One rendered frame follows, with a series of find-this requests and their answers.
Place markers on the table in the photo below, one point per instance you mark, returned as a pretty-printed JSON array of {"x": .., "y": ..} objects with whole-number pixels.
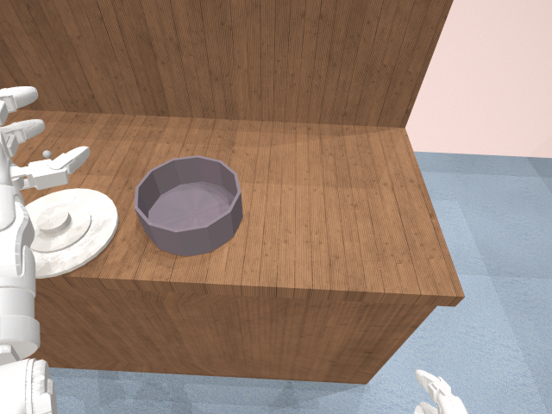
[{"x": 339, "y": 256}]

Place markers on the left robot forearm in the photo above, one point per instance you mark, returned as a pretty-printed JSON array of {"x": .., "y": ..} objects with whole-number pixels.
[{"x": 19, "y": 330}]

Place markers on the left robot upper arm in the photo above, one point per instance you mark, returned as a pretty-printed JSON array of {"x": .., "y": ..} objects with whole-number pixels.
[{"x": 26, "y": 388}]

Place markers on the left robot hand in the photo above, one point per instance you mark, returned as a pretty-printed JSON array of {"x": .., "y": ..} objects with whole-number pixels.
[{"x": 40, "y": 174}]

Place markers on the pot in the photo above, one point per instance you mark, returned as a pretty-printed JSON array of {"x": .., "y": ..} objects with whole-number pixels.
[{"x": 190, "y": 205}]

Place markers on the knob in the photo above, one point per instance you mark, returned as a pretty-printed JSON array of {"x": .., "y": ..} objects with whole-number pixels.
[{"x": 53, "y": 221}]

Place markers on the lid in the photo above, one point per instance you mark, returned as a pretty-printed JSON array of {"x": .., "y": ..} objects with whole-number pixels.
[{"x": 93, "y": 225}]

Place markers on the right robot hand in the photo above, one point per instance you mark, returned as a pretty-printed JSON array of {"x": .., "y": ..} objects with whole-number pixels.
[{"x": 440, "y": 392}]

